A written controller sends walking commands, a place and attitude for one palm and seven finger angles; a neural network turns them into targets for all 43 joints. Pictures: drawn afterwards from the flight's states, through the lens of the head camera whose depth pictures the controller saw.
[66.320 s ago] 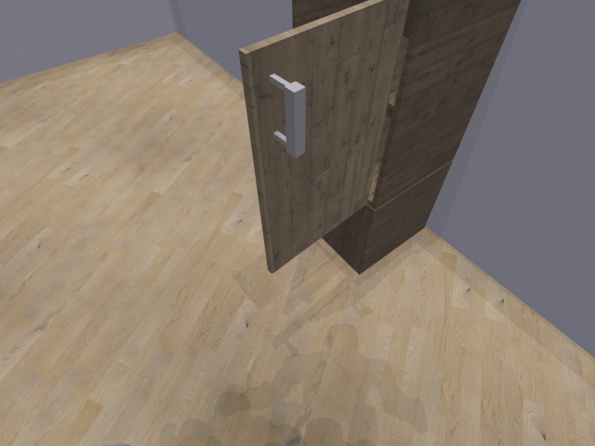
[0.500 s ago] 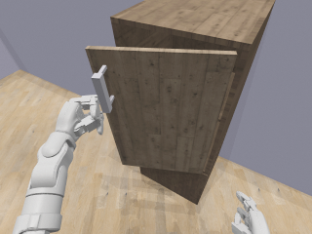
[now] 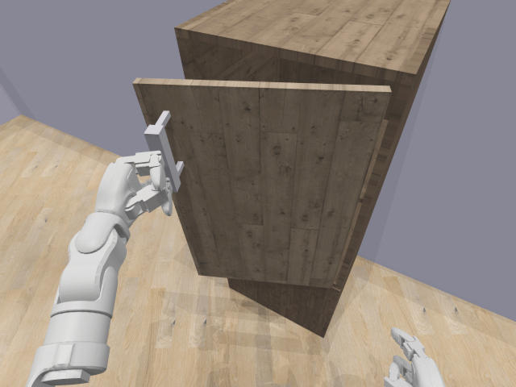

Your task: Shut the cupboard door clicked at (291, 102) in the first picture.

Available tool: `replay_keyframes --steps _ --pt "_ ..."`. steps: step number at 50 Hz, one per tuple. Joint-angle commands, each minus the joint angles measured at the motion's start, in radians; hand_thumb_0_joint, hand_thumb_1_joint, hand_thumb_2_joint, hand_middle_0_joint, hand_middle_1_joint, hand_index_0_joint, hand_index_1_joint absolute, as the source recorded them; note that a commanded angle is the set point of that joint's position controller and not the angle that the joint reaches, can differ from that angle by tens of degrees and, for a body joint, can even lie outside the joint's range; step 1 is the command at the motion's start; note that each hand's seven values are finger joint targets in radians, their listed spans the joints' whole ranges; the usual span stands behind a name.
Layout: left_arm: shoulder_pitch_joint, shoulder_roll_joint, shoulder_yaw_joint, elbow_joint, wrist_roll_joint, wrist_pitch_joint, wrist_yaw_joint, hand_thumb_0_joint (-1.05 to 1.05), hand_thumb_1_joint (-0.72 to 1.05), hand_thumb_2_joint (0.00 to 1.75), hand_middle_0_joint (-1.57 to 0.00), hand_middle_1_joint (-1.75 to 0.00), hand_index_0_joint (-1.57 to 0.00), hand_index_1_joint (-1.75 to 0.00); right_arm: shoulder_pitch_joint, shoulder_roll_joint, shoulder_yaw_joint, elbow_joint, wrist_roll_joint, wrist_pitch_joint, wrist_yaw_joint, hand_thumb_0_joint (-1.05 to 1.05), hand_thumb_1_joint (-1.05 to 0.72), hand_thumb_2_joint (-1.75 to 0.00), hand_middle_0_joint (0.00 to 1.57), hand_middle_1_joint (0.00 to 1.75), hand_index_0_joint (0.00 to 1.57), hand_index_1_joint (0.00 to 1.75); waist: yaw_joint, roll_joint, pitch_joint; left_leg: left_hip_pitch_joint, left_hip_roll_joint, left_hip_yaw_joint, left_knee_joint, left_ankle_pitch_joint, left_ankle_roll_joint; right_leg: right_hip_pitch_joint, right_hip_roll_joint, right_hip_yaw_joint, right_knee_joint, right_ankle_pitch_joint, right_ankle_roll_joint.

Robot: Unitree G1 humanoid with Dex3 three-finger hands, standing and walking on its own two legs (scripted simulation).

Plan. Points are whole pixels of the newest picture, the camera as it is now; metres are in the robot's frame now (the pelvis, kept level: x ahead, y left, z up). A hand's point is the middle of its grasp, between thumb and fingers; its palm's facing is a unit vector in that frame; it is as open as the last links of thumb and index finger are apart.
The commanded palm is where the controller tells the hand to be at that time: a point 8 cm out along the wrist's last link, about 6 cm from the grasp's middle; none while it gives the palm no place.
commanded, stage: bring the fist close to the handle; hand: left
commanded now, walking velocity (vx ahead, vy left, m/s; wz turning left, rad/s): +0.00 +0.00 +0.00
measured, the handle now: (168, 152) +0.44 +0.18 +0.15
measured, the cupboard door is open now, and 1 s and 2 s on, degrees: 22 9 0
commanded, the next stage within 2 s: push the door shut along its arc in 0.04 s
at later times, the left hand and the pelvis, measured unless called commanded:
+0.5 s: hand (173, 173) +0.38 +0.15 +0.16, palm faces -0.13 -0.99 -0.04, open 3.1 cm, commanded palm +0.37 +0.20 +0.15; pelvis -0.01 +0.00 +0.00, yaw +1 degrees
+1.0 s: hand (201, 151) +0.44 +0.12 +0.15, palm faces -0.28 -0.96 -0.03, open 3.1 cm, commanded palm +0.44 +0.17 +0.15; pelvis -0.02 +0.00 -0.01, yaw +0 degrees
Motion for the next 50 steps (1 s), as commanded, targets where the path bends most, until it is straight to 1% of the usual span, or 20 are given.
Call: replay_keyframes --steps 1,5,6,9,13,14,18,19,22,24,27,29,31,34,38,39,41,44,47,50 --pt "-0.359 0.153 0.047 -0.245 -0.019 -0.066 -0.004 0.00 0.90 0.90 -1.30 -1.50 -1.30 -1.50 -0.124 -0.108 -0.042 -0.164 0.005 -0.061 -0.008 0.00 -0.90 -0.90 0.20 0.30 0.20 0.30 0.006 -0.035 -0.252 0.110 -0.049 0.008 -0.056 0.251 0.044 0.066 0.059 -0.048 -0.063 0.337 -0.040" --pt "-0.380 0.177 0.057 -0.193 -0.019 -0.048 -0.006 0.00 0.90 0.90 -1.30 -1.50 -1.30 -1.50 -0.126 -0.115 -0.039 -0.153 0.008 -0.049 -0.016 0.00 -0.90 -0.90 0.20 0.30 0.20 0.30 -0.005 -0.047 -0.208 0.088 -0.048 0.003 -0.064 0.191 0.044 0.037 0.059 -0.045 -0.082 0.261 -0.039" --pt "-0.409 0.139 0.021 -0.215 -0.018 -0.049 -0.007 0.00 0.90 0.90 -1.30 -1.50 -1.30 -1.50 -0.132 -0.110 -0.036 -0.160 0.008 -0.051 -0.016 0.00 -0.90 -0.90 0.20 0.30 0.20 0.30 -0.007 -0.035 -0.221 0.096 -0.051 0.000 -0.064 0.197 0.044 0.037 0.059 -0.049 -0.077 0.264 -0.040" --pt "-0.461 0.188 0.041 -0.181 -0.011 -0.054 -0.002 0.00 0.90 0.90 -1.30 -1.50 -1.30 -1.50 -0.121 -0.121 -0.036 -0.147 0.004 -0.047 -0.022 0.00 -0.90 -0.90 0.20 0.30 0.20 0.30 -0.020 -0.060 -0.228 0.106 -0.048 -0.006 -0.059 0.182 0.046 0.029 0.059 -0.045 -0.083 0.243 -0.040" --pt "-0.568 0.160 0.007 -0.122 -0.011 -0.070 -0.020 0.00 0.90 0.90 -1.30 -1.50 -1.30 -1.50 -0.118 -0.116 -0.031 -0.139 0.003 -0.046 -0.026 0.00 -0.90 -0.90 0.20 0.30 0.20 0.30 -0.030 -0.036 -0.254 0.120 -0.053 -0.016 -0.057 0.187 0.044 0.015 0.061 -0.047 -0.073 0.247 -0.046" --pt "-0.566 0.216 0.046 -0.091 -0.009 -0.074 -0.022 0.00 0.90 0.90 -1.30 -1.50 -1.30 -1.50 -0.110 -0.126 -0.035 -0.132 0.002 -0.043 -0.028 0.00 -0.90 -0.90 0.20 0.30 0.20 0.30 -0.026 -0.046 -0.260 0.114 -0.048 -0.015 -0.055 0.186 0.044 0.026 0.058 -0.042 -0.076 0.242 -0.047" --pt "-0.625 0.203 0.041 0.052 -0.011 -0.075 -0.047 0.00 0.90 0.90 -1.30 -1.50 -1.30 -1.50 -0.101 -0.126 -0.030 -0.124 0.004 -0.031 -0.028 0.00 -0.90 -0.90 0.20 0.30 0.20 0.30 -0.032 -0.044 -0.236 0.081 -0.054 -0.014 -0.055 0.163 0.042 0.001 0.057 -0.041 -0.074 0.225 -0.048" --pt "-0.624 0.259 0.084 0.079 -0.009 -0.081 -0.048 0.00 0.90 0.90 -1.30 -1.50 -1.30 -1.50 -0.088 -0.137 -0.034 -0.120 0.000 -0.027 -0.028 0.00 -0.90 -0.90 0.20 0.30 0.20 0.30 -0.025 -0.072 -0.254 0.076 -0.051 -0.015 -0.053 0.171 0.044 0.022 0.053 -0.038 -0.074 0.232 -0.048" --pt "-0.709 0.196 0.019 0.106 -0.012 -0.105 -0.074 0.00 0.90 0.90 -1.30 -1.50 -1.30 -1.50 -0.084 -0.130 -0.034 -0.129 0.006 -0.026 -0.022 0.00 -0.90 -0.90 0.20 0.30 0.20 0.30 -0.045 -0.051 -0.260 0.076 -0.054 -0.014 -0.047 0.177 0.043 -0.002 0.056 -0.041 -0.062 0.245 -0.050" --pt "-0.705 0.252 0.060 0.175 -0.014 -0.118 -0.084 0.00 0.90 0.90 -1.30 -1.50 -1.30 -1.50 -0.063 -0.144 -0.037 -0.120 0.003 -0.024 -0.023 0.00 -0.90 -0.90 0.20 0.30 0.20 0.30 -0.044 -0.075 -0.257 0.059 -0.052 -0.014 -0.041 0.164 0.046 0.001 0.055 -0.036 -0.065 0.233 -0.049" --pt "-0.782 0.237 0.036 0.245 -0.017 -0.143 -0.113 0.00 0.90 0.90 -1.30 -1.50 -1.30 -1.50 -0.046 -0.147 -0.041 -0.111 0.005 -0.024 -0.024 0.00 -0.90 -0.90 0.20 0.30 0.20 0.30 -0.066 -0.066 -0.246 0.039 -0.055 -0.013 -0.029 0.134 0.048 -0.039 0.057 -0.032 -0.058 0.208 -0.048" --pt "-0.834 0.266 0.042 0.267 -0.012 -0.165 -0.126 0.00 0.90 0.90 -1.30 -1.50 -1.30 -1.50 -0.023 -0.157 -0.047 -0.103 0.002 -0.023 -0.024 0.00 -0.90 -0.90 0.20 0.30 0.20 0.30 -0.072 -0.061 -0.282 0.043 -0.054 -0.017 -0.021 0.144 0.048 -0.032 0.057 -0.033 -0.047 0.213 -0.050" --pt "-0.875 0.223 0.001 0.306 -0.015 -0.174 -0.143 0.00 0.90 0.90 -1.30 -1.50 -1.30 -1.50 -0.015 -0.154 -0.048 -0.101 0.006 -0.027 -0.022 0.00 -0.90 -0.90 0.20 0.30 0.20 0.30 -0.084 -0.051 -0.291 0.042 -0.056 -0.018 -0.013 0.142 0.049 -0.057 0.060 -0.034 -0.038 0.217 -0.051" --pt "-0.944 0.268 0.028 0.387 -0.015 -0.194 -0.153 0.00 0.90 0.90 -1.30 -1.50 -1.30 -1.50 0.025 -0.170 -0.056 -0.077 0.002 -0.028 -0.024 0.00 -0.90 -0.90 0.20 0.30 0.20 0.30 -0.099 -0.073 -0.290 0.022 -0.055 -0.022 -0.001 0.118 0.051 -0.079 0.061 -0.033 -0.036 0.187 -0.049" --pt "-1.032 0.243 -0.002 0.420 -0.010 -0.229 -0.171 0.00 0.90 0.90 -1.30 -1.50 -1.30 -1.50 0.049 -0.168 -0.060 -0.068 0.000 -0.036 -0.019 0.00 -0.90 -0.90 0.20 0.30 0.20 0.30 -0.113 -0.014 -0.333 0.042 -0.054 -0.027 0.016 0.150 0.048 -0.111 0.065 -0.034 -0.010 0.223 -0.053" --pt "-1.017 0.283 0.032 0.460 -0.012 -0.235 -0.169 0.00 0.90 0.90 -1.30 -1.50 -1.30 -1.50 0.066 -0.176 -0.063 -0.058 -0.003 -0.033 -0.021 0.00 -0.90 -0.90 0.20 0.30 0.20 0.30 -0.111 -0.058 -0.335 0.024 -0.053 -0.027 0.019 0.150 0.051 -0.098 0.065 -0.035 -0.009 0.222 -0.051" --pt "-1.047 0.270 0.024 0.475 -0.013 -0.248 -0.180 0.00 0.90 0.90 -1.30 -1.50 -1.30 -1.50 0.071 -0.175 -0.062 -0.063 -0.003 -0.035 -0.015 0.00 -0.90 -0.90 0.20 0.30 0.20 0.30 -0.111 -0.042 -0.356 0.022 -0.052 -0.030 0.021 0.154 0.049 -0.106 0.066 -0.034 0.004 0.231 -0.053" --pt "-1.077 0.341 0.077 0.528 -0.007 -0.269 -0.183 0.00 0.90 0.90 -1.30 -1.50 -1.30 -1.50 0.099 -0.186 -0.065 -0.052 -0.008 -0.031 -0.016 0.00 -0.90 -0.90 0.20 0.30 0.20 0.30 -0.112 -0.058 -0.361 -0.003 -0.050 -0.029 0.030 0.151 0.050 -0.104 0.067 -0.033 0.012 0.227 -0.052" --pt "-1.116 0.294 0.032 0.544 -0.001 -0.282 -0.196 0.00 0.90 0.90 -1.30 -1.50 -1.30 -1.50 0.104 -0.181 -0.067 -0.054 -0.006 -0.032 -0.011 0.00 -0.90 -0.90 0.20 0.30 0.20 0.30 -0.125 -0.013 -0.365 0.006 -0.047 -0.025 0.040 0.155 0.047 -0.140 0.069 -0.031 0.020 0.238 -0.051" --pt "-1.168 0.335 0.054 0.561 0.004 -0.293 -0.203 0.00 0.90 0.90 -1.30 -1.50 -1.30 -1.50 0.127 -0.190 -0.071 -0.046 -0.010 -0.030 -0.012 0.00 -0.90 -0.90 0.20 0.30 0.20 0.30 -0.133 -0.030 -0.396 0.001 -0.046 -0.031 0.049 0.167 0.047 -0.142 0.071 -0.030 0.030 0.250 -0.050"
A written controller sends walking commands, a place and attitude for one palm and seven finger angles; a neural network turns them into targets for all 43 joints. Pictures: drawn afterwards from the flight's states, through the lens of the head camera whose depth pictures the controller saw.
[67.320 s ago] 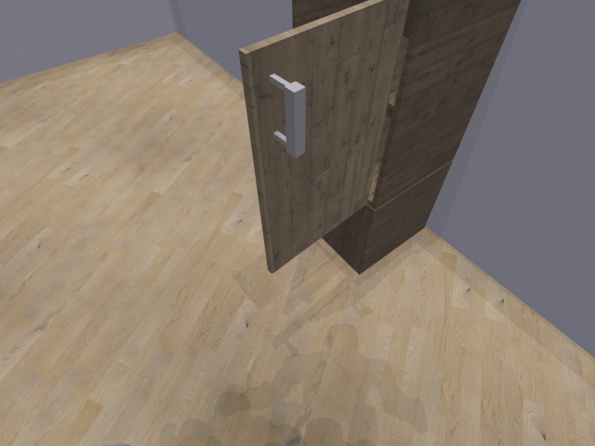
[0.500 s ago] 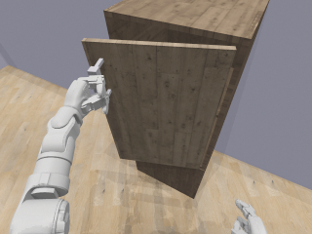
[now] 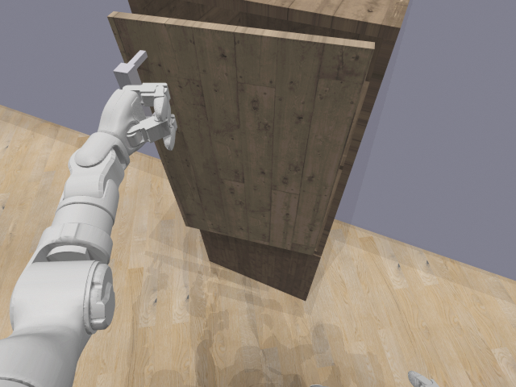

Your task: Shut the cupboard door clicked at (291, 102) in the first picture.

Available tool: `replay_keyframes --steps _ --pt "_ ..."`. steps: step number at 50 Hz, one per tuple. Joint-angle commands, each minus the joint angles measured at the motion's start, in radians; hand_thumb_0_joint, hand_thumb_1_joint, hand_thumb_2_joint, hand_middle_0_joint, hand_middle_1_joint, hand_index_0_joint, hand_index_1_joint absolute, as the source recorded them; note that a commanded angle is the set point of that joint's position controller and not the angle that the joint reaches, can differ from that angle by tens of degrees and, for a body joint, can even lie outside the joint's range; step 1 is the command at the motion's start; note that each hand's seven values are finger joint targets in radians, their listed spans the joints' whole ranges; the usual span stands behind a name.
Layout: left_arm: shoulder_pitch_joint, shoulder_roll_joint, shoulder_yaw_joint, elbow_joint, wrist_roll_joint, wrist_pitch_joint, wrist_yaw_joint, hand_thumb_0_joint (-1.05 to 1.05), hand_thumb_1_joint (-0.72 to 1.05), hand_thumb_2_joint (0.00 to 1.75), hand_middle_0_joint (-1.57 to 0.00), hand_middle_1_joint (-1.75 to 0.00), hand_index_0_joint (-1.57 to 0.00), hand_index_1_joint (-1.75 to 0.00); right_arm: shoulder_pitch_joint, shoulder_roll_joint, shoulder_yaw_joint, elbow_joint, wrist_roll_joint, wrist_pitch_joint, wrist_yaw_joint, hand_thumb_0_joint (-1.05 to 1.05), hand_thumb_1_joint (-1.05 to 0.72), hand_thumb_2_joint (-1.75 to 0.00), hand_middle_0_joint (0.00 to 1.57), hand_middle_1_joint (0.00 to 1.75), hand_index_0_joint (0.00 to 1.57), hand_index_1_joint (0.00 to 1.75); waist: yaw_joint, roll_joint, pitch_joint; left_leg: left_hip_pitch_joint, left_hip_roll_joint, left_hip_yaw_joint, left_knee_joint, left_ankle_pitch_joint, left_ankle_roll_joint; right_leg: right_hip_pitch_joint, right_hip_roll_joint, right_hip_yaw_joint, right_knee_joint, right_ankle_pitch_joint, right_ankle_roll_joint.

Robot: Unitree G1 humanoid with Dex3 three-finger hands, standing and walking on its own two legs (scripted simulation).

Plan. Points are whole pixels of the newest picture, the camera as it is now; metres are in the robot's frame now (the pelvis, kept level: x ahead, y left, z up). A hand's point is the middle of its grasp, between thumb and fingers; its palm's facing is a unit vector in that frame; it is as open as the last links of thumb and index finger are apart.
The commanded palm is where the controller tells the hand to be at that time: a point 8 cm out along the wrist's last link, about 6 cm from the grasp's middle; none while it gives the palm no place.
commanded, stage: push the door shut along its arc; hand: left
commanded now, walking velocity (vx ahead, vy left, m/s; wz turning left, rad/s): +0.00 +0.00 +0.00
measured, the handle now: (144, 95) +0.54 +0.17 +0.16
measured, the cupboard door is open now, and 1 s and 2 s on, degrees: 9 0 0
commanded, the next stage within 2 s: pull the fist back off the door in 1.04 s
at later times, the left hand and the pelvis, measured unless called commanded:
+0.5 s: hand (200, 100) +0.52 +0.07 +0.16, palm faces -0.40 -0.92 -0.01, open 3.1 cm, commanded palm +0.52 +0.13 +0.16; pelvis +0.00 +0.00 -0.01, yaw -1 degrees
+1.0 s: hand (208, 93) +0.53 +0.06 +0.16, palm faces -0.46 -0.89 -0.02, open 3.2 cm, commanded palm +0.57 +0.09 +0.16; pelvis +0.00 +0.00 -0.02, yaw +0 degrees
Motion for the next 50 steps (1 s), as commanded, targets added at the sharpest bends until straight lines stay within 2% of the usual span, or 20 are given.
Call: replay_keyframes --steps 1,4,6,9,10,12,20,24,25,26,29,30,32,33,36,38,41,44,47,50 --pt "-0.575 0.172 0.029 -0.177 -0.019 -0.076 -0.021 0.00 0.90 0.90 -1.30 -1.50 -1.30 -1.50 0.028 -0.153 -0.059 -0.104 0.001 -0.041 -0.007 0.00 -0.90 -0.90 0.20 0.30 0.20 0.30 -0.031 -0.006 -0.389 0.215 -0.045 -0.021 -0.060 0.178 0.039 0.047 0.075 -0.034 -0.068 0.256 -0.053" --pt "-0.595 0.267 0.101 -0.089 -0.014 -0.074 -0.021 0.00 0.90 0.90 -1.30 -1.50 -1.30 -1.50 0.066 -0.170 -0.060 -0.085 -0.006 -0.031 -0.011 0.00 -0.90 -0.90 0.20 0.30 0.20 0.30 -0.039 -0.077 -0.366 0.148 -0.045 -0.017 -0.051 0.164 0.046 0.056 0.075 -0.030 -0.067 0.253 -0.047" --pt "-0.621 0.233 0.063 -0.104 -0.004 -0.083 -0.036 0.00 0.90 0.90 -1.30 -1.50 -1.30 -1.50 0.058 -0.163 -0.062 -0.095 -0.004 -0.031 -0.006 0.00 -0.90 -0.90 0.20 0.30 0.20 0.30 -0.043 -0.027 -0.404 0.158 -0.047 -0.016 -0.040 0.172 0.042 0.044 0.074 -0.024 -0.056 0.269 -0.048" --pt "-0.641 0.214 0.049 -0.092 -0.011 -0.092 -0.052 0.00 0.90 0.90 -1.30 -1.50 -1.30 -1.50 0.080 -0.165 -0.068 -0.090 -0.007 -0.033 -0.006 0.00 -0.90 -0.90 0.20 0.30 0.20 0.30 -0.050 -0.024 -0.434 0.187 -0.046 -0.017 -0.024 0.213 0.044 0.029 0.079 -0.032 -0.044 0.294 -0.051" --pt "-0.664 0.245 0.067 -0.094 -0.008 -0.091 -0.058 0.00 0.90 0.90 -1.30 -1.50 -1.30 -1.50 0.082 -0.171 -0.070 -0.083 -0.008 -0.031 -0.007 0.00 -0.90 -0.90 0.20 0.30 0.20 0.30 -0.056 -0.011 -0.443 0.186 -0.043 -0.020 -0.018 0.206 0.040 0.018 0.078 -0.027 -0.045 0.295 -0.049" --pt "-0.682 0.233 0.055 -0.054 -0.007 -0.082 -0.068 0.00 0.90 0.90 -1.30 -1.50 -1.30 -1.50 0.090 -0.172 -0.070 -0.077 -0.009 -0.027 -0.007 0.00 -0.90 -0.90 0.20 0.30 0.20 0.30 -0.066 -0.040 -0.413 0.148 -0.044 -0.018 -0.016 0.183 0.042 0.007 0.079 -0.028 -0.046 0.283 -0.046" --pt "-0.778 0.298 0.089 -0.010 0.018 -0.090 -0.065 0.00 0.90 0.90 -1.30 -1.50 -1.30 -1.50 0.130 -0.181 -0.075 -0.061 -0.018 -0.020 -0.008 0.00 -0.90 -0.90 0.20 0.30 0.20 0.30 -0.087 -0.007 -0.466 0.143 -0.044 -0.027 0.016 0.211 0.043 -0.030 0.082 -0.027 -0.024 0.297 -0.047" --pt "-0.825 0.271 0.061 0.019 0.027 -0.089 -0.068 0.00 0.90 0.90 -1.30 -1.50 -1.30 -1.50 0.154 -0.182 -0.078 -0.052 -0.023 -0.015 -0.007 0.00 -0.90 -0.90 0.20 0.30 0.20 0.30 -0.107 0.002 -0.481 0.146 -0.047 -0.025 0.033 0.238 0.048 -0.058 0.086 -0.033 -0.011 0.313 -0.048" --pt "-0.835 0.320 0.100 0.029 0.034 -0.088 -0.065 0.00 0.90 0.90 -1.30 -1.50 -1.30 -1.50 0.161 -0.188 -0.081 -0.048 -0.026 -0.013 -0.007 0.00 -0.90 -0.90 0.20 0.30 0.20 0.30 -0.103 -0.008 -0.504 0.146 -0.043 -0.032 0.038 0.243 0.045 -0.050 0.086 -0.026 -0.013 0.324 -0.046" --pt "-0.836 0.319 0.094 0.051 0.038 -0.084 -0.068 0.00 0.90 0.90 -1.30 -1.50 -1.30 -1.50 0.165 -0.189 -0.082 -0.046 -0.026 -0.009 -0.007 0.00 -0.90 -0.90 0.20 0.30 0.20 0.30 -0.109 -0.011 -0.497 0.135 -0.044 -0.033 0.040 0.241 0.046 -0.059 0.086 -0.028 -0.009 0.324 -0.046" --pt "-0.894 0.251 0.041 0.020 0.032 -0.091 -0.079 0.00 0.90 0.90 -1.30 -1.50 -1.30 -1.50 0.182 -0.184 -0.084 -0.039 -0.028 -0.008 -0.006 0.00 -0.90 -0.90 0.20 0.30 0.20 0.30 -0.124 0.030 -0.525 0.179 -0.048 -0.029 0.052 0.279 0.048 -0.083 0.091 -0.036 -0.001 0.339 -0.049" --pt "-0.892 0.263 0.052 0.014 0.036 -0.088 -0.080 0.00 0.90 0.90 -1.30 -1.50 -1.30 -1.50 0.178 -0.186 -0.087 -0.038 -0.031 -0.008 -0.004 0.00 -0.90 -0.90 0.20 0.30 0.20 0.30 -0.116 0.037 -0.548 0.196 -0.044 -0.036 0.055 0.279 0.043 -0.091 0.091 -0.033 -0.003 0.336 -0.048" --pt "-0.918 0.229 0.023 0.027 0.034 -0.081 -0.087 0.00 0.90 0.90 -1.30 -1.50 -1.30 -1.50 0.186 -0.187 -0.088 -0.026 -0.034 -0.007 -0.004 0.00 -0.90 -0.90 0.20 0.30 0.20 0.30 -0.133 0.028 -0.531 0.194 -0.044 -0.038 0.058 0.275 0.044 -0.115 0.093 -0.038 -0.005 0.329 -0.047" --pt "-0.907 0.231 0.029 0.056 0.033 -0.073 -0.090 0.00 0.90 0.90 -1.30 -1.50 -1.30 -1.50 0.187 -0.189 -0.089 -0.023 -0.033 -0.006 -0.004 0.00 -0.90 -0.90 0.20 0.30 0.20 0.30 -0.134 0.005 -0.515 0.178 -0.045 -0.035 0.063 0.266 0.047 -0.117 0.095 -0.037 -0.009 0.328 -0.047" --pt "-0.939 0.232 0.024 0.061 0.034 -0.072 -0.093 0.00 0.90 0.90 -1.30 -1.50 -1.30 -1.50 0.196 -0.191 -0.088 -0.011 -0.036 -0.003 -0.004 0.00 -0.90 -0.90 0.20 0.30 0.20 0.30 -0.140 0.022 -0.517 0.175 -0.046 -0.039 0.065 0.269 0.046 -0.131 0.096 -0.040 -0.002 0.325 -0.050" --pt "-0.964 0.227 0.018 0.084 0.036 -0.066 -0.094 0.00 0.90 0.90 -1.30 -1.50 -1.30 -1.50 0.206 -0.193 -0.090 0.001 -0.038 -0.003 -0.005 0.00 -0.90 -0.90 0.20 0.30 0.20 0.30 -0.159 0.003 -0.491 0.160 -0.046 -0.038 0.072 0.250 0.049 -0.151 0.098 -0.042 -0.006 0.312 -0.048" --pt "-0.994 0.215 0.007 0.079 0.035 -0.071 -0.099 0.00 0.90 0.90 -1.30 -1.50 -1.30 -1.50 0.210 -0.192 -0.090 0.009 -0.040 -0.005 -0.004 0.00 -0.90 -0.90 0.20 0.30 0.20 0.30 -0.161 0.027 -0.515 0.176 -0.048 -0.041 0.080 0.264 0.050 -0.167 0.100 -0.044 0.004 0.314 -0.050" --pt "-1.034 0.139 -0.042 0.073 0.027 -0.073 -0.098 0.00 0.90 0.90 -1.30 -1.50 -1.30 -1.50 0.215 -0.189 -0.090 0.023 -0.040 -0.010 -0.006 0.00 -0.90 -0.90 0.20 0.30 0.20 0.30 -0.185 0.038 -0.494 0.195 -0.049 -0.041 0.088 0.257 0.054 -0.217 0.106 -0.056 0.009 0.284 -0.053" --pt "-1.068 0.134 -0.054 0.073 0.029 -0.071 -0.100 0.00 0.90 0.90 -1.30 -1.50 -1.30 -1.50 0.214 -0.193 -0.094 0.038 -0.044 -0.016 -0.003 0.00 -0.90 -0.90 0.20 0.30 0.20 0.30 -0.189 0.057 -0.506 0.207 -0.047 -0.051 0.093 0.238 0.049 -0.245 0.105 -0.058 0.012 0.257 -0.054" --pt "-1.096 0.088 -0.083 0.051 0.024 -0.074 -0.099 0.00 0.90 0.90 -1.30 -1.50 -1.30 -1.50 0.209 -0.189 -0.095 0.052 -0.046 -0.025 -0.002 0.00 -0.90 -0.90 0.20 0.30 0.20 0.30 -0.196 0.088 -0.536 0.255 -0.047 -0.056 0.103 0.263 0.049 -0.281 0.110 -0.063 0.021 0.253 -0.056"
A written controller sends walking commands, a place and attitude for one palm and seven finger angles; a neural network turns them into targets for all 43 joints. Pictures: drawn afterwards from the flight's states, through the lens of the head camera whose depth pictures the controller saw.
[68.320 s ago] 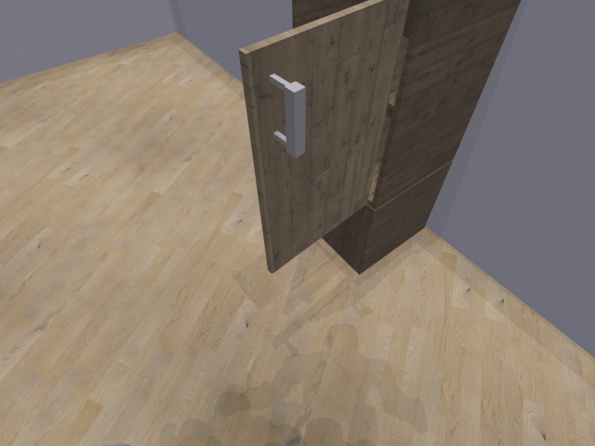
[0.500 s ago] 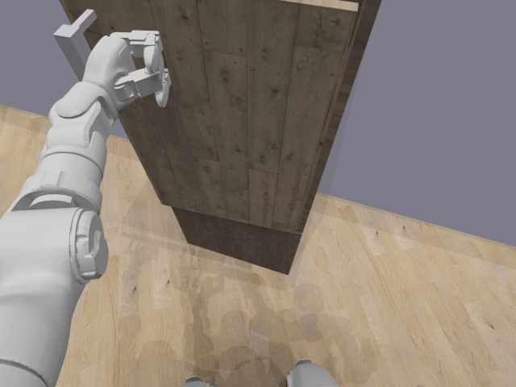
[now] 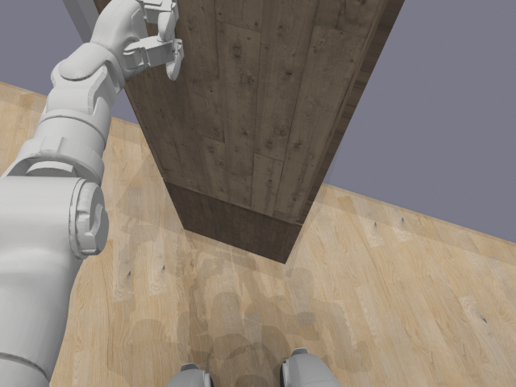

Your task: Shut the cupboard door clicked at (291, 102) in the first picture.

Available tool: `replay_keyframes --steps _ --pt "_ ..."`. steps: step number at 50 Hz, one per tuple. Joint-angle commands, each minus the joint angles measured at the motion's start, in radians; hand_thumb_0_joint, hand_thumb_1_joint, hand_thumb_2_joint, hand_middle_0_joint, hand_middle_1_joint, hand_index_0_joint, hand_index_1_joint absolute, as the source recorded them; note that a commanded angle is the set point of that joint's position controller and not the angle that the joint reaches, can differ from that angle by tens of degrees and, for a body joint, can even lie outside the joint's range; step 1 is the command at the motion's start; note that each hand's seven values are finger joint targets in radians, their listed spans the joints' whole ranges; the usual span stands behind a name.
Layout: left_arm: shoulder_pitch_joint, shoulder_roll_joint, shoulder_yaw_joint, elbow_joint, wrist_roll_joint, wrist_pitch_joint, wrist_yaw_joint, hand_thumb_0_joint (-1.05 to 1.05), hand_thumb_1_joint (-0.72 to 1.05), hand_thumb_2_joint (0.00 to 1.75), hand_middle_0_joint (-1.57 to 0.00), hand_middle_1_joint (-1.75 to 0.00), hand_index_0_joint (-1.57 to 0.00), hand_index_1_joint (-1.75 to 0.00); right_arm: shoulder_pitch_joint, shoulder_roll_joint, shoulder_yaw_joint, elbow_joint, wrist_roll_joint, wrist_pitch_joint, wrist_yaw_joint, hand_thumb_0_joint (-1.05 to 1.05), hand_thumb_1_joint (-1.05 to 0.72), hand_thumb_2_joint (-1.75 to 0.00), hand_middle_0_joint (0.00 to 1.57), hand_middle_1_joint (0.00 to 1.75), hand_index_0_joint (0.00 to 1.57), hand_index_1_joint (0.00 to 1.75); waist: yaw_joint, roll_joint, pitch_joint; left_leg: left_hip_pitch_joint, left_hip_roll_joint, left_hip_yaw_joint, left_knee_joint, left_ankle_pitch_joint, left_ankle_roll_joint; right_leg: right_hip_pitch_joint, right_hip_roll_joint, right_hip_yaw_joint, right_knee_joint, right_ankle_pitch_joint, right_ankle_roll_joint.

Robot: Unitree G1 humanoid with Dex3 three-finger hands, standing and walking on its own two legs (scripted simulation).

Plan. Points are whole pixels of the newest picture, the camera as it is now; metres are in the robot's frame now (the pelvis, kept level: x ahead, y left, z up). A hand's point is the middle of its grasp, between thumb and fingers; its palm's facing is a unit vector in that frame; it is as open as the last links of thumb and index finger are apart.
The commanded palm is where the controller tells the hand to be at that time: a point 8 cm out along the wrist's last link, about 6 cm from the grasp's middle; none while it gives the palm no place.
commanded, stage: push the door shut along its arc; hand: left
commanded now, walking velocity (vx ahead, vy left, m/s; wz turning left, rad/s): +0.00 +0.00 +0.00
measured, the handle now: (103, 25) +0.59 +0.15 +0.18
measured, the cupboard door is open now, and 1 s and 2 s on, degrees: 0 0 0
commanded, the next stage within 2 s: pull the fist back off the door in 0.04 s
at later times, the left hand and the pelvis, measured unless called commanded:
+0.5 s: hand (195, 46) +0.53 +0.02 +0.19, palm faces -0.03 -1.00 -0.04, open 3.3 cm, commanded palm +0.51 +0.07 +0.18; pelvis -0.01 +0.00 +0.00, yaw +0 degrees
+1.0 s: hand (200, 76) +0.48 +0.02 +0.18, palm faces -0.08 -1.00 +0.00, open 3.1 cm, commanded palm +0.45 +0.08 +0.18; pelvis +0.02 -0.01 +0.02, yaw -2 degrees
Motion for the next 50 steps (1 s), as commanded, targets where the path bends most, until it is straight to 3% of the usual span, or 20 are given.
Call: replay_keyframes --steps 1,7,8,10,11,13,15,18,23,26,30,32,33,35,37,42,44,45,47,50 --pt "-0.645 0.005 -0.021 -0.228 -0.022 -0.063 -0.008 0.00 0.90 0.90 -1.30 -1.50 -1.30 -1.50 0.157 -0.186 -0.068 -0.021 0.004 -0.030 -0.013 0.00 -0.90 -0.90 0.20 0.30 0.20 0.30 -0.107 0.068 -0.488 0.498 -0.058 -0.037 -0.033 0.279 0.049 -0.041 0.099 -0.054 -0.092 0.269 -0.054" --pt "-0.697 -0.061 -0.070 -0.275 -0.028 -0.070 -0.003 0.00 0.90 0.90 -1.30 -1.50 -1.30 -1.50 0.144 -0.179 -0.069 -0.005 0.003 -0.048 -0.010 0.00 -0.90 -0.90 0.20 0.30 0.20 0.30 -0.110 0.112 -0.512 0.549 -0.058 -0.048 -0.037 0.278 0.047 -0.081 0.104 -0.064 -0.081 0.238 -0.058" --pt "-0.747 -0.013 0.137 -0.260 -0.101 -0.038 0.212 0.00 0.90 0.90 -1.30 -1.50 -1.30 -1.50 0.162 -0.140 -0.044 -0.035 0.012 -0.060 0.002 0.00 -0.90 -0.90 0.20 0.30 0.20 0.30 -0.067 0.150 -0.473 0.430 -0.031 -0.066 -0.059 0.242 0.017 -0.024 0.088 -0.047 -0.112 0.207 -0.048" --pt "-0.716 -0.080 0.114 -0.283 -0.047 -0.028 0.407 0.00 0.90 0.90 -1.30 -1.50 -1.30 -1.50 0.188 -0.132 -0.048 -0.037 -0.002 -0.066 0.034 0.00 -0.90 -0.90 0.20 0.30 0.20 0.30 -0.073 0.079 -0.494 0.424 -0.030 -0.078 -0.083 0.238 0.013 0.009 0.097 -0.059 -0.109 0.206 -0.033" --pt "-0.702 -0.152 0.091 -0.267 -0.025 -0.027 0.484 0.00 0.90 0.90 -1.30 -1.50 -1.30 -1.50 0.185 -0.121 -0.051 -0.034 -0.010 -0.065 0.050 0.00 -0.90 -0.90 0.20 0.30 0.20 0.30 -0.076 0.053 -0.475 0.413 -0.033 -0.070 -0.083 0.229 0.012 0.007 0.098 -0.064 -0.112 0.202 -0.029" --pt "-0.746 -0.203 0.091 -0.323 0.018 -0.060 0.644 0.00 0.90 0.90 -1.30 -1.50 -1.30 -1.50 0.191 -0.114 -0.057 -0.029 -0.035 -0.068 0.079 0.00 -0.90 -0.90 0.20 0.30 0.20 0.30 -0.075 0.056 -0.498 0.413 -0.042 -0.061 -0.079 0.221 0.007 0.020 0.098 -0.067 -0.117 0.203 -0.025" --pt "-0.734 -0.199 0.041 -0.308 0.107 -0.102 0.698 0.00 0.90 0.90 -1.30 -1.50 -1.30 -1.50 0.204 -0.118 -0.062 -0.023 -0.048 -0.063 0.098 0.00 -0.90 -0.90 0.20 0.30 0.20 0.30 -0.090 0.043 -0.509 0.421 -0.047 -0.057 -0.083 0.215 0.010 0.023 0.093 -0.061 -0.114 0.200 -0.027" --pt "-0.711 -0.209 -0.031 -0.266 0.170 -0.139 0.664 0.00 0.90 0.90 -1.30 -1.50 -1.30 -1.50 0.199 -0.123 -0.065 -0.029 -0.046 -0.054 0.107 0.00 -0.90 -0.90 0.20 0.30 0.20 0.30 -0.092 0.073 -0.502 0.446 -0.054 -0.048 -0.094 0.176 0.013 0.018 0.087 -0.050 -0.126 0.183 -0.041" --pt "-0.642 -0.103 0.054 -0.189 0.095 -0.131 0.574 0.00 0.90 0.90 -1.30 -1.50 -1.30 -1.50 0.176 -0.135 -0.052 -0.062 -0.024 -0.039 0.083 0.00 -0.90 -0.90 0.20 0.30 0.20 0.30 -0.057 -0.023 -0.453 0.368 -0.060 -0.026 -0.147 0.088 0.022 0.135 0.087 -0.031 -0.171 0.164 -0.040" --pt "-0.551 -0.135 0.046 -0.188 0.079 -0.156 0.555 0.00 0.90 0.90 -1.30 -1.50 -1.30 -1.50 0.163 -0.128 -0.049 -0.078 -0.018 -0.043 0.081 0.00 -0.90 -0.90 0.20 0.30 0.20 0.30 -0.040 -0.039 -0.414 0.363 -0.057 -0.020 -0.158 0.084 0.023 0.140 0.089 -0.034 -0.177 0.160 -0.040" --pt "-0.423 -0.079 0.110 -0.268 0.065 -0.190 0.546 0.00 0.90 0.90 -1.30 -1.50 -1.30 -1.50 0.156 -0.127 -0.059 -0.100 -0.012 -0.034 0.081 0.00 -0.90 -0.90 0.20 0.30 0.20 0.30 0.018 -0.064 -0.475 0.373 -0.059 0.001 -0.168 0.156 0.024 0.243 0.090 -0.030 -0.169 0.244 -0.042" --pt "-0.359 -0.113 0.087 -0.305 0.074 -0.193 0.542 0.00 0.90 0.90 -1.30 -1.50 -1.30 -1.50 0.143 -0.115 -0.062 -0.111 -0.009 -0.027 0.085 0.00 -0.90 -0.90 0.20 0.30 0.20 0.30 0.040 -0.042 -0.464 0.375 -0.063 0.016 -0.171 0.172 0.024 0.266 0.090 -0.030 -0.170 0.272 -0.043" --pt "-0.310 -0.096 0.107 -0.317 0.076 -0.189 0.546 0.00 0.90 0.90 -1.30 -1.50 -1.30 -1.50 0.140 -0.117 -0.067 -0.117 -0.006 -0.022 0.085 0.00 -0.90 -0.90 0.20 0.30 0.20 0.30 0.048 -0.075 -0.464 0.369 -0.063 0.023 -0.172 0.180 0.029 0.287 0.091 -0.029 -0.173 0.289 -0.042" --pt "-0.253 -0.070 0.130 -0.357 0.085 -0.179 0.552 0.00 0.90 0.90 -1.30 -1.50 -1.30 -1.50 0.126 -0.113 -0.068 -0.129 0.001 -0.007 0.081 0.00 -0.90 -0.90 0.20 0.30 0.20 0.30 0.071 -0.053 -0.453 0.367 -0.064 0.034 -0.186 0.193 0.028 0.321 0.090 -0.026 -0.175 0.312 -0.043" --pt "-0.209 -0.075 0.131 -0.427 0.085 -0.170 0.558 0.00 0.90 0.90 -1.30 -1.50 -1.30 -1.50 0.105 -0.105 -0.072 -0.143 0.007 0.002 0.078 0.00 -0.90 -0.90 0.20 0.30 0.20 0.30 0.088 -0.060 -0.461 0.383 -0.064 0.044 -0.190 0.219 0.030 0.358 0.091 -0.025 -0.179 0.348 -0.045" --pt "-0.132 -0.190 0.034 -0.637 0.064 -0.136 0.559 0.00 0.90 0.90 -1.30 -1.50 -1.30 -1.50 0.046 -0.085 -0.076 -0.170 0.024 0.002 0.069 0.00 -0.90 -0.90 0.20 0.30 0.20 0.30 0.099 -0.051 -0.461 0.466 -0.059 0.056 -0.210 0.291 0.030 0.409 0.096 -0.026 -0.194 0.430 -0.045" --pt "-0.064 -0.184 0.043 -0.685 0.053 -0.110 0.558 0.00 0.90 0.90 -1.30 -1.50 -1.30 -1.50 0.030 -0.084 -0.077 -0.177 0.028 0.002 0.062 0.00 -0.90 -0.90 0.20 0.30 0.20 0.30 0.114 -0.069 -0.460 0.481 -0.062 0.062 -0.219 0.320 0.033 0.452 0.096 -0.028 -0.200 0.465 -0.045" --pt "-0.039 -0.168 0.061 -0.693 0.051 -0.093 0.558 0.00 0.90 0.90 -1.30 -1.50 -1.30 -1.50 0.011 -0.082 -0.074 -0.174 0.033 0.005 0.059 0.00 -0.90 -0.90 0.20 0.30 0.20 0.30 0.120 -0.068 -0.435 0.478 -0.061 0.066 -0.223 0.317 0.033 0.450 0.093 -0.022 -0.206 0.476 -0.043" --pt "-0.011 -0.203 0.028 -0.711 0.053 -0.065 0.556 0.00 0.90 0.90 -1.30 -1.50 -1.30 -1.50 -0.010 -0.074 -0.069 -0.177 0.035 0.009 0.057 0.00 -0.90 -0.90 0.20 0.30 0.20 0.30 0.118 -0.105 -0.384 0.465 -0.062 0.064 -0.239 0.300 0.034 0.454 0.089 -0.025 -0.217 0.468 -0.040" --pt "-0.005 -0.226 0.005 -0.743 0.048 -0.036 0.556 0.00 0.90 0.90 -1.30 -1.50 -1.30 -1.50 -0.044 -0.068 -0.061 -0.180 0.039 0.015 0.049 0.00 -0.90 -0.90 0.20 0.30 0.20 0.30 0.111 -0.096 -0.358 0.495 -0.065 0.066 -0.238 0.313 0.036 0.447 0.085 -0.022 -0.227 0.479 -0.037"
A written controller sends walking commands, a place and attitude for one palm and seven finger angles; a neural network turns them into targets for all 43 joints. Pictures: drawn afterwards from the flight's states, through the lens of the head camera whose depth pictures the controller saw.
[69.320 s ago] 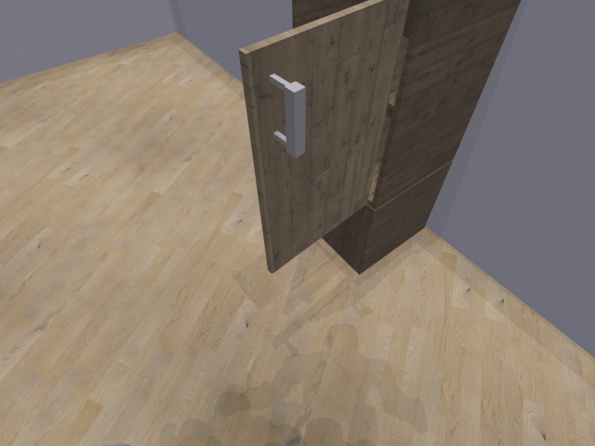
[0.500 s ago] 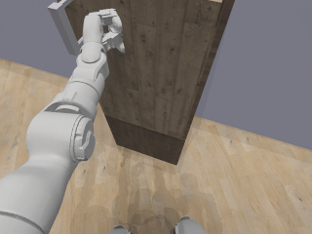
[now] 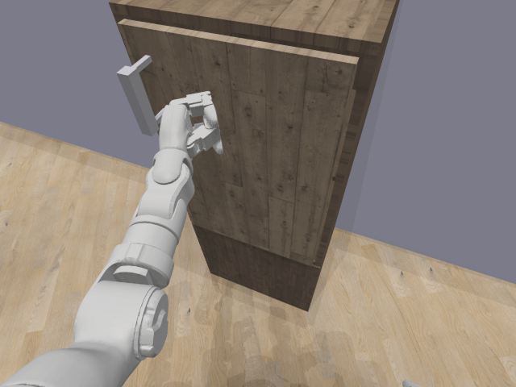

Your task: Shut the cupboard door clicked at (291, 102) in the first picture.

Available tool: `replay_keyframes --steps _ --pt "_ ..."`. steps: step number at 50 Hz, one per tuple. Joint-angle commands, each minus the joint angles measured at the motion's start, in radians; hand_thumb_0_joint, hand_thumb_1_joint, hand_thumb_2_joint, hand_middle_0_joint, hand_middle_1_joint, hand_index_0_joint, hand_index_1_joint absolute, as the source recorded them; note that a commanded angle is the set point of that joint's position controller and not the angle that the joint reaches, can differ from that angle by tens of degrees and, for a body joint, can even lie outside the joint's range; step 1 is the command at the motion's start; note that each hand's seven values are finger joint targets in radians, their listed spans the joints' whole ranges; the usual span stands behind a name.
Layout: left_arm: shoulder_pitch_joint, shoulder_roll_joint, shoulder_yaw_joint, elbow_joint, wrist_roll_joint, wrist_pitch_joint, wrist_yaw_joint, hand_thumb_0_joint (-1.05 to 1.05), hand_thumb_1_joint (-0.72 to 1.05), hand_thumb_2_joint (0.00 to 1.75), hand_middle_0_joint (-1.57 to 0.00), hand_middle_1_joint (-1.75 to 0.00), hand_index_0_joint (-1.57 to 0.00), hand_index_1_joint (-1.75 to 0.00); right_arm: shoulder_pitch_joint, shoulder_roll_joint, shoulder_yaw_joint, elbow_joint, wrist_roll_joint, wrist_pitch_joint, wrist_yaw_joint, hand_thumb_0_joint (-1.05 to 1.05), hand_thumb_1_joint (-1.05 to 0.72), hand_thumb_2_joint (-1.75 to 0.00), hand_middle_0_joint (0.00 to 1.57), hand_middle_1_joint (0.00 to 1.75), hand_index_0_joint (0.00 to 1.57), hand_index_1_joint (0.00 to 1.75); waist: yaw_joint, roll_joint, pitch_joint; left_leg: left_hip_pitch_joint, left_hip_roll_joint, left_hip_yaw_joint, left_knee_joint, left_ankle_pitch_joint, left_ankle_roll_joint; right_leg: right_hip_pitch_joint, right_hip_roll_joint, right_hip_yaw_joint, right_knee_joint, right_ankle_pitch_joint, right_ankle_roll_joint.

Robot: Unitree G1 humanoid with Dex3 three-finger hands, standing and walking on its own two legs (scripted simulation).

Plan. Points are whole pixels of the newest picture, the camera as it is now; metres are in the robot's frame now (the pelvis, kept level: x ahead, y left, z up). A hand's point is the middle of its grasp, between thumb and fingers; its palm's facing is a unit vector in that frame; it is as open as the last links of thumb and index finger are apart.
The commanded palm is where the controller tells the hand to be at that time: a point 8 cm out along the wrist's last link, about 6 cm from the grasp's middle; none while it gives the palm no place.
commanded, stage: pull the fist back off the door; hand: left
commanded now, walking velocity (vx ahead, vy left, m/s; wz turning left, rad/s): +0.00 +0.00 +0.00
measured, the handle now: (147, 96) +0.57 +0.18 +0.15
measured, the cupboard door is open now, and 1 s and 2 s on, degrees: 0 0 0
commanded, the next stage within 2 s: draw the hand back to the body in 0.02 s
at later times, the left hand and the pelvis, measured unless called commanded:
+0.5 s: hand (164, 171) +0.37 +0.12 +0.17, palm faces -0.02 -1.00 -0.02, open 3.1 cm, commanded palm +0.33 +0.17 +0.17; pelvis +0.01 +0.00 +0.01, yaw +1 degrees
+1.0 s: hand (56, 253) +0.25 +0.22 +0.17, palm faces +0.29 -0.92 -0.27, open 3.7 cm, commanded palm +0.21 +0.26 +0.18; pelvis -0.01 +0.01 +0.02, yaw +2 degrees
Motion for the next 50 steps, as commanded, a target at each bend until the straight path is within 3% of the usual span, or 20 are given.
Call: replay_keyframes --steps 1,4,7,9,10,12,13,16,19,23,26,32,33,34,37,40,43,47,50 --pt "-0.512 0.117 -0.026 -0.261 -0.007 -0.023 0.000 0.00 0.90 0.90 -1.30 -1.50 -1.30 -1.50 -0.007 -0.107 -0.029 -0.106 0.012 -0.028 -0.015 0.00 -0.90 -0.90 0.20 0.30 0.20 0.30 -0.013 -0.141 -0.314 0.179 -0.079 0.017 -0.046 0.247 0.053 0.163 0.064 -0.057 -0.082 0.420 -0.023" --pt "-0.523 0.099 -0.041 -0.251 -0.017 -0.007 -0.003 0.00 0.90 0.90 -1.30 -1.50 -1.30 -1.50 -0.025 -0.106 -0.025 -0.110 0.014 -0.023 -0.023 0.00 -0.90 -0.90 0.20 0.30 0.20 0.30 -0.017 -0.153 -0.313 0.195 -0.082 0.010 -0.046 0.243 0.055 0.163 0.061 -0.057 -0.086 0.404 -0.023" --pt "-0.544 0.068 -0.059 -0.244 -0.022 -0.004 -0.007 0.00 0.90 0.90 -1.30 -1.50 -1.30 -1.50 -0.041 -0.099 -0.019 -0.108 0.011 -0.022 -0.022 0.00 -0.90 -0.90 0.20 0.30 0.20 0.30 -0.014 -0.109 -0.336 0.218 -0.084 0.007 -0.038 0.263 0.050 0.151 0.056 -0.055 -0.075 0.423 -0.026" --pt "-0.402 0.157 0.030 -0.238 -0.021 -0.005 -0.009 0.00 0.90 0.90 -1.30 -1.50 -1.30 -1.50 -0.044 -0.109 -0.017 -0.126 0.007 -0.013 -0.021 0.00 -0.90 -0.90 0.20 0.30 0.20 0.30 0.035 -0.148 -0.381 0.210 -0.085 0.007 -0.045 0.308 0.050 0.223 0.055 -0.059 -0.060 0.463 -0.033" --pt "-0.345 0.149 0.031 -0.273 -0.026 -0.004 -0.018 0.00 0.90 0.90 -1.30 -1.50 -1.30 -1.50 -0.069 -0.102 -0.013 -0.147 0.009 -0.011 -0.018 0.00 -0.90 -0.90 0.20 0.30 0.20 0.30 0.053 -0.124 -0.388 0.206 -0.086 0.014 -0.051 0.318 0.049 0.242 0.050 -0.055 -0.057 0.483 -0.033" --pt "-0.271 0.168 0.044 -0.322 -0.022 0.000 -0.034 0.00 0.90 0.90 -1.30 -1.50 -1.30 -1.50 -0.083 -0.099 -0.011 -0.165 0.011 -0.002 -0.014 0.00 -0.90 -0.90 0.20 0.30 0.20 0.30 0.067 -0.171 -0.368 0.192 -0.085 0.021 -0.059 0.334 0.051 0.274 0.047 -0.057 -0.061 0.521 -0.032" --pt "-0.216 0.174 0.046 -0.366 -0.019 0.004 -0.044 0.00 0.90 0.90 -1.30 -1.50 -1.30 -1.50 -0.100 -0.098 -0.012 -0.182 0.015 0.003 -0.013 0.00 -0.90 -0.90 0.20 0.30 0.20 0.30 0.080 -0.157 -0.362 0.191 -0.083 0.028 -0.066 0.334 0.051 0.288 0.045 -0.054 -0.064 0.525 -0.033" --pt "-0.140 0.153 0.010 -0.509 -0.031 0.028 -0.076 0.00 0.90 0.90 -1.30 -1.50 -1.30 -1.50 -0.143 -0.094 -0.007 -0.214 0.026 0.012 -0.015 0.00 -0.90 -0.90 0.20 0.30 0.20 0.30 0.083 -0.142 -0.320 0.215 -0.077 0.032 -0.082 0.329 0.054 0.292 0.044 -0.058 -0.083 0.513 -0.031" --pt "-0.060 0.144 -0.014 -0.683 -0.060 0.059 -0.108 0.00 0.90 0.90 -1.30 -1.50 -1.30 -1.50 -0.183 -0.091 -0.006 -0.245 0.033 0.008 -0.027 0.00 -0.90 -0.90 0.20 0.30 0.20 0.30 0.090 -0.135 -0.333 0.263 -0.076 0.034 -0.092 0.343 0.060 0.322 0.047 -0.061 -0.100 0.514 -0.029" --pt "0.012 0.172 -0.008 -0.860 -0.080 0.110 -0.141 0.00 0.90 0.90 -1.30 -1.50 -1.30 -1.50 -0.223 -0.086 0.002 -0.248 0.035 -0.005 -0.045 0.00 -0.90 -0.90 0.20 0.30 0.20 0.30 0.094 -0.083 -0.312 0.301 -0.078 0.024 -0.110 0.316 0.059 0.317 0.049 -0.067 -0.120 0.464 -0.031" --pt "0.103 0.166 -0.017 -0.888 -0.096 0.159 -0.162 0.00 0.90 0.90 -1.30 -1.50 -1.30 -1.50 -0.246 -0.087 0.014 -0.241 0.038 -0.014 -0.055 0.00 -0.90 -0.90 0.20 0.30 0.20 0.30 0.088 -0.093 -0.226 0.292 -0.077 0.010 -0.127 0.267 0.058 0.283 0.050 -0.078 -0.143 0.392 -0.029" --pt "0.283 0.202 0.021 -0.983 -0.123 0.240 -0.213 0.00 0.90 0.90 -1.16 -1.35 -1.16 -1.35 -0.290 -0.089 0.029 -0.259 0.039 -0.016 -0.067 0.00 -0.90 -0.90 0.20 0.30 0.20 0.30 0.107 -0.073 -0.175 0.290 -0.080 -0.003 -0.149 0.224 0.053 0.275 0.046 -0.083 -0.161 0.317 -0.031" --pt "0.345 0.233 -0.045 -1.119 -0.024 0.145 -0.127 0.00 0.90 0.90 -1.13 -1.32 -1.13 -1.32 -0.278 -0.053 0.036 -0.266 0.019 -0.024 -0.072 0.00 -0.90 -0.90 0.20 0.30 0.20 0.30 0.098 -0.063 -0.070 0.293 -0.080 -0.003 -0.191 0.205 0.057 0.246 0.029 -0.057 -0.221 0.261 -0.021" --pt "0.457 0.226 -0.029 -1.069 -0.011 0.123 -0.087 0.00 0.90 0.90 -1.11 -1.29 -1.11 -1.29 -0.278 -0.062 0.033 -0.252 0.011 -0.024 -0.075 0.00 -0.90 -0.90 0.20 0.30 0.20 0.30 0.103 -0.107 -0.040 0.289 -0.073 -0.009 -0.202 0.175 0.057 0.234 0.032 -0.062 -0.242 0.210 -0.021" --pt "0.512 0.241 -0.021 -1.139 0.018 0.084 -0.034 0.00 0.90 0.90 -1.02 -1.20 -1.02 -1.20 -0.281 -0.059 0.038 -0.246 0.001 0.003 -0.075 0.00 -0.90 -0.90 0.20 0.30 0.20 0.30 0.099 -0.079 -0.052 0.321 -0.066 -0.007 -0.234 0.162 0.056 0.270 0.033 -0.058 -0.261 0.182 -0.024" --pt "0.535 0.282 0.017 -1.172 0.031 0.058 -0.007 0.00 0.90 0.90 -0.94 -1.11 -0.94 -1.11 -0.288 -0.056 0.039 -0.242 -0.004 0.014 -0.083 0.00 -0.90 -0.90 0.20 0.30 0.20 0.30 0.101 -0.055 -0.059 0.340 -0.064 -0.007 -0.258 0.144 0.056 0.294 0.033 -0.053 -0.286 0.150 -0.026" --pt "0.558 0.301 0.040 -1.216 0.041 0.037 0.014 0.00 0.90 0.90 -0.86 -1.02 -0.86 -1.02 -0.294 -0.053 0.039 -0.237 -0.010 0.012 -0.088 0.00 -0.90 -0.90 0.20 0.30 0.20 0.30 0.106 0.011 -0.077 0.365 -0.066 -0.007 -0.270 0.150 0.051 0.317 0.036 -0.058 -0.290 0.151 -0.032" --pt "0.672 0.312 0.068 -1.253 0.043 0.023 0.026 0.00 0.90 0.90 -0.75 -0.90 -0.75 -0.90 -0.296 -0.055 0.036 -0.232 -0.014 0.003 -0.090 0.00 -0.90 -0.90 0.20 0.30 0.20 0.30 0.115 0.022 -0.082 0.375 -0.064 -0.009 -0.274 0.194 0.048 0.346 0.036 -0.062 -0.289 0.197 -0.034" --pt "0.810 0.311 0.095 -1.246 0.037 0.023 0.024 0.00 0.90 0.90 -0.67 -0.81 -0.67 -0.81 -0.298 -0.056 0.031 -0.234 -0.013 0.003 -0.086 0.00 -0.90 -0.90 0.20 0.30 0.20 0.30 0.123 -0.041 -0.051 0.356 -0.058 -0.010 -0.277 0.214 0.049 0.354 0.035 -0.063 -0.291 0.214 -0.028"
